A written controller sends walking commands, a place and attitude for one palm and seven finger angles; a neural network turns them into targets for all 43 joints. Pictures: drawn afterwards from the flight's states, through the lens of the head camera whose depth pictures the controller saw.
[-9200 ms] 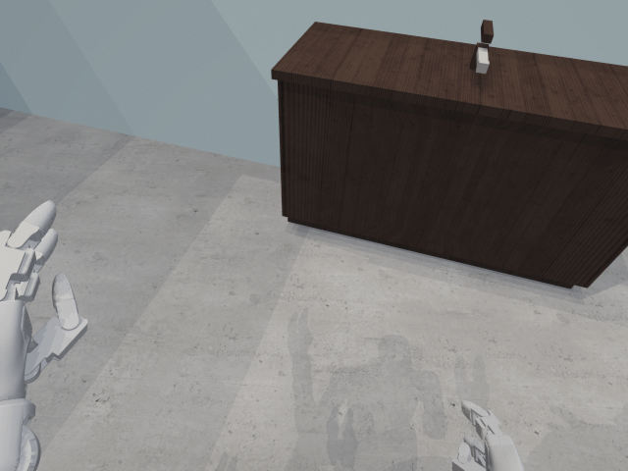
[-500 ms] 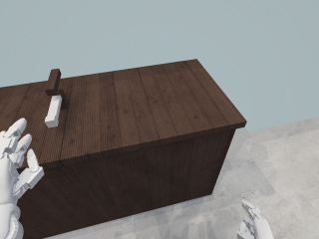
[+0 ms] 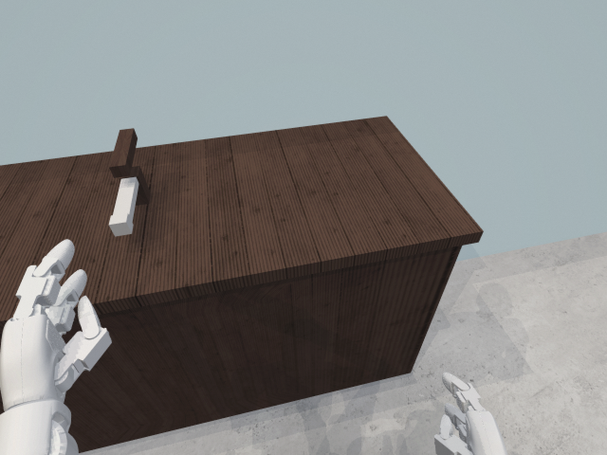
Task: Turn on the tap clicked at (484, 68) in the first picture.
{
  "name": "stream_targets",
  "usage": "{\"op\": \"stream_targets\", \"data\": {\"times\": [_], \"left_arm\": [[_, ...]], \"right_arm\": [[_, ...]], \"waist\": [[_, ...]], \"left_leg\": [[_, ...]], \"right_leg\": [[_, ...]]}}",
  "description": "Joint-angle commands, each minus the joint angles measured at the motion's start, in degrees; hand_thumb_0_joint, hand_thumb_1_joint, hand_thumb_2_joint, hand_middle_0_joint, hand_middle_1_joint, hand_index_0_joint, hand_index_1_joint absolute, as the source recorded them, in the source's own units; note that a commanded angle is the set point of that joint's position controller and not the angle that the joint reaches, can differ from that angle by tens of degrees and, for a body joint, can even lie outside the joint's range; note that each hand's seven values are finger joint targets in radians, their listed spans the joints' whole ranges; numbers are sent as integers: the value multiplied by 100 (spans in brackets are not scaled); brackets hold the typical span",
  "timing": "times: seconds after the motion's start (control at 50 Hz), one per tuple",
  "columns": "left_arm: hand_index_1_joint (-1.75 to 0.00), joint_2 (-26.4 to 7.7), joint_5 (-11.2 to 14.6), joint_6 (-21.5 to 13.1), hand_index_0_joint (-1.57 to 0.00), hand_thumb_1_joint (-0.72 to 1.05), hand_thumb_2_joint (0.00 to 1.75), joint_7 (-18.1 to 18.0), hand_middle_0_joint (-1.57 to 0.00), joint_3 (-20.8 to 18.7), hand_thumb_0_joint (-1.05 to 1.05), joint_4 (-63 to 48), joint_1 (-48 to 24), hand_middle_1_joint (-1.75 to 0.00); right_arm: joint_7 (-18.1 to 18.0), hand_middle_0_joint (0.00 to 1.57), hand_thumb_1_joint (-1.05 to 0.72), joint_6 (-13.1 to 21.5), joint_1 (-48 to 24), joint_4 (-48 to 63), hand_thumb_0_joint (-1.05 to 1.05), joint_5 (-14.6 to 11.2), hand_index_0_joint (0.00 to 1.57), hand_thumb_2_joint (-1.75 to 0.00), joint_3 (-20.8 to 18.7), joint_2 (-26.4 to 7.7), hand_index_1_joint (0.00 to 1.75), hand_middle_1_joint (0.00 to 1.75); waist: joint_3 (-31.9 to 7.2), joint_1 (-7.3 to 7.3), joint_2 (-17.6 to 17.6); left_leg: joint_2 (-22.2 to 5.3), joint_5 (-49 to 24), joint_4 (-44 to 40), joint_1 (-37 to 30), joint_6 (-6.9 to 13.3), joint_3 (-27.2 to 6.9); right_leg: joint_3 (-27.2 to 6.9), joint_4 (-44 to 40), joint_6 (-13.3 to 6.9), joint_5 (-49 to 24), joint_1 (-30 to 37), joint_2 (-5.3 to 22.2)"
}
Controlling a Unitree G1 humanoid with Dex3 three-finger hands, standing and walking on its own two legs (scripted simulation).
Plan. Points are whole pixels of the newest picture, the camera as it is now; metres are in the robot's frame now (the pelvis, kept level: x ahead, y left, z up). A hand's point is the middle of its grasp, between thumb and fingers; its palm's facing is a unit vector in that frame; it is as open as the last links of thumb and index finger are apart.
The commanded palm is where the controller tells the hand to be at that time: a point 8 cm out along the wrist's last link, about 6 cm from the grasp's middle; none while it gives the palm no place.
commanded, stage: turn the palm inward beside the body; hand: left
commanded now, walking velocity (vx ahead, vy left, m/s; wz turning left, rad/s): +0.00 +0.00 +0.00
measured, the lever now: (121, 224) +0.44 +0.38 +0.05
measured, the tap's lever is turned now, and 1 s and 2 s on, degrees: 0 0 0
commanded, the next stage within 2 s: reach beside the lever's end, fingers flat in 0.90 s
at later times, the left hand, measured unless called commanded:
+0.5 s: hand (102, 357) +0.17 +0.24 +0.13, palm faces +0.51 -0.86 -0.09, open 7.4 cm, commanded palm +0.12 +0.27 +0.14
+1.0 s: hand (121, 343) +0.19 +0.22 +0.13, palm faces +0.50 -0.86 -0.10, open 7.4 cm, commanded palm +0.14 +0.26 +0.14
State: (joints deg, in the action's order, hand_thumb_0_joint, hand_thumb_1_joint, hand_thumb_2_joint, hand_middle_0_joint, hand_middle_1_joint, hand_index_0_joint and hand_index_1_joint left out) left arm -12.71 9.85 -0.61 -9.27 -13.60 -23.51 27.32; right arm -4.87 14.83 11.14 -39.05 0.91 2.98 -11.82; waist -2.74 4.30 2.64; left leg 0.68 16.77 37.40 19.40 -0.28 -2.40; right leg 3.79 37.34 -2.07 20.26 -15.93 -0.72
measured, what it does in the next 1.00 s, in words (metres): stands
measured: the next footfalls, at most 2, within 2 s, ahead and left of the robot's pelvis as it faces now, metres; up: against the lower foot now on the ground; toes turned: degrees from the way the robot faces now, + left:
none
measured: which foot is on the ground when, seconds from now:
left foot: down 0.00-1.00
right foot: down 0.00-1.00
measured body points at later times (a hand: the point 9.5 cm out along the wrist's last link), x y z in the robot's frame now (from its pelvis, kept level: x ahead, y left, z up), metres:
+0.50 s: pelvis -0.01 +0.00 +0.00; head -0.04 -0.01 +0.45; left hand +0.14 +0.28 +0.13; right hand +0.19 -0.20 -0.07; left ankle +0.04 +0.12 -0.72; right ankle +0.00 -0.09 -0.72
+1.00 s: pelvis +0.01 -0.01 +0.00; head -0.02 -0.03 +0.45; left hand +0.15 +0.26 +0.14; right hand +0.21 -0.22 -0.07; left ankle +0.04 +0.12 -0.72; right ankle +0.00 -0.09 -0.72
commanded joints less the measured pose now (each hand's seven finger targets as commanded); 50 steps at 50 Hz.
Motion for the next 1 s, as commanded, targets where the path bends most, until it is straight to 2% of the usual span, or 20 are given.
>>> {"op": "stream_targets", "data": {"times": [0.0, 0.06, 0.08, 0.1, 0.14, 0.16, 0.18, 0.2, 0.26, 0.3, 0.36, 0.38, 0.44, 0.5, 0.58, 0.6, 0.68, 0.76, 0.96, 0.98], "left_arm": [[-30, -681, -72, -361, -20, 90, 90, -162, -20, -356, 0, -1419, -573, -30], [-30, -650, -18, -363, -20, 90, 90, -177, -20, -345, 0, -1346, -501, -30], [-30, -716, -43, -349, -20, 90, 90, -188, -20, -378, 0, -1353, -463, -30], [-30, -591, -31, -349, -20, 90, 90, -192, -20, -259, 0, -1443, -464, -30], [-30, -565, -34, -338, -20, 90, 90, -226, -20, -224, 0, -1400, -450, -30], [-30, -581, -14, -334, -20, 90, 90, -243, -20, -261, 0, -1407, -395, -30], [-30, -655, -26, -336, -20, 90, 90, -266, -20, -323, 0, -1467, -346, -30], [-30, -536, -12, -337, -20, 90, 90, -262, -20, -215, 0, -1527, -297, -30], [-30, -477, 30, -334, -20, 90, 90, -295, -20, -193, 0, -1510, -206, -30], [-30, -436, 42, -307, -20, 90, 90, -311, -20, -155, 0, -1561, -195, -30], [-30, -491, 67, -303, -20, 90, 90, -342, -20, -201, 0, -1597, -294, -30], [-30, -567, 51, -282, -20, 90, 90, -354, -20, -266, 0, -1642, -315, -30], [-30, -429, 112, -191, -20, 90, 90, -328, -20, -156, 0, -1608, -341, -30], [-30, -386, 134, -63, -20, 90, 90, -284, -20, -110, 0, -1608, -275, -30], [-30, -501, 168, 38, -20, 90, 90, -276, -20, -298, 0, -1520, -156, -30], [-30, -377, 179, 52, -20, 90, 90, -254, -20, -188, 0, -1500, -150, -30], [-30, -545, 140, 29, -20, 90, 90, -284, -20, -329, 0, -1669, -267, -30], [-30, -414, 157, -16, -20, 90, 90, -259, -20, -227, 0, -1611, -220, -30], [-30, -458, 168, 50, -20, 90, 90, -236, -20, -289, 0, -1589, -233, -30], [-30, -517, 157, 52, -20, 90, 90, -252, -20, -335, 0, -1636, -241, -30]], "right_arm": [[-76, 20, -90, 378, -877, 990, 0, -27, 20, -90, -247, -675, 30, 30], [-86, 20, -90, 387, -890, 978, 0, -21, 20, -90, -251, -700, 30, 30], [-85, 20, -90, 393, -912, 980, 0, -43, 20, -90, -248, -697, 30, 30], [-85, 20, -90, 398, -949, 1008, 0, -31, 20, -90, -228, -665, 30, 30], [-87, 20, -90, 405, -937, 993, 0, -24, 20, -90, -217, -673, 30, 30], [-87, 20, -90, 413, -937, 1008, 0, -15, 20, -90, -220, -691, 30, 30], [-87, 20, -90, 425, -939, 1011, 0, -28, 20, -90, -233, -696, 30, 30], [-80, 20, -90, 424, -957, 1030, 0, -12, 20, -90, -220, -672, 30, 30], [-62, 20, -90, 430, -916, 1037, 0, -5, 20, -90, -232, -697, 30, 30], [-56, 20, -90, 428, -918, 1047, 0, -10, 20, -90, -218, -687, 30, 30], [-63, 20, -90, 424, -883, 1053, 0, 0, 20, -90, -229, -709, 30, 30], [-63, 20, -90, 426, -883, 1043, 0, -8, 20, -90, -237, -719, 30, 30], [-81, 20, -90, 435, -929, 1060, 0, -21, 20, -90, -211, -696, 30, 30], [-97, 20, -90, 435, -919, 1071, 0, -34, 20, -90, -198, -690, 30, 30], [-90, 20, -90, 420, -854, 1059, 0, -26, 20, -90, -223, -723, 30, 30], [-90, 20, -90, 410, -873, 1069, 0, -23, 20, -90, -208, -694, 30, 30], [-73, 20, -90, 398, -807, 1078, 0, -13, 20, -90, -239, -724, 30, 30], [-60, 20, -90, 376, -779, 1095, 0, -6, 20, -90, -247, -710, 30, 30], [-83, 20, -90, 320, -753, 1128, 0, -22, 20, -90, -257, -712, 30, 30], [-77, 20, -90, 326, -770, 1141, 0, -48, 20, -90, -264, -711, 30, 30]], "waist": [[-201, -15, 28], [-173, -14, -143], [-121, 5, -60], [-138, -4, 54], [-40, -16, 57], [-46, -22, -107], [-95, 12, -64], [-185, 14, 63], [-138, -18, -102], [-121, -13, 44], [-128, -33, -40], [-164, -10, 96], [-96, -23, 63], [-99, -12, 10], [-183, 36, -161], [-168, 12, -249], [-335, 45, -3], [-382, 7, -200], [-374, 16, -268], [-365, 52, -156]], "left_leg": [[41, -207, -698, -263, 180, -61], [47, 78, -706, -165, 185, -86], [46, 137, -718, -135, 187, -90], [63, 213, -746, -149, 185, -85], [55, 470, -777, -99, 178, -133], [61, 469, -775, -63, 187, -137], [61, 377, -754, -63, 190, -134], [71, 323, -744, -102, 189, -113], [61, 225, -679, -63, 189, -131], [72, 217, -674, -51, 190, -136], [69, 210, -623, -28, 190, -139], [69, 198, -621, -41, 189, -147], [83, 396, -654, -26, 193, -151], [85, 254, -662, -60, 204, -144], [86, -163, -571, -92, 208, -128], [90, -230, -568, -115, 219, -110], [97, -541, -495, -207, 206, -82], [110, -638, -436, -203, 217, -54], [130, -727, -384, -201, 231, -8], [124, -720, -393, -178, 218, -14]], "right_leg": [[-71, -796, 116, -281, -309, -5], [-89, -844, 132, -31, -335, -3], [-111, -880, 123, 36, -345, -10], [-105, -858, 120, 71, -325, 10], [-97, -869, 119, 235, -396, 3], [-93, -877, 124, 233, -359, 2], [-106, -881, 115, 190, -325, -8], [-96, -843, 111, 134, -302, 11], [-78, -821, 113, 51, -328, -5], [-74, -799, 107, 26, -329, 6], [-82, -803, 112, 46, -356, 7], [-98, -815, 102, 43, -337, -1], [-106, -851, 114, 186, -364, 12], [-103, -876, 115, 80, -292, 18], [-107, -866, 121, -295, -207, 4], [-97, -847, 135, -375, -207, 15], [-107, -768, 115, -712, -143, 9], [-137, -729, 139, -907, -126, 21], [-168, -734, 169, -1109, -107, 39], [-179, -747, 156, -1062, -79, 37]]}}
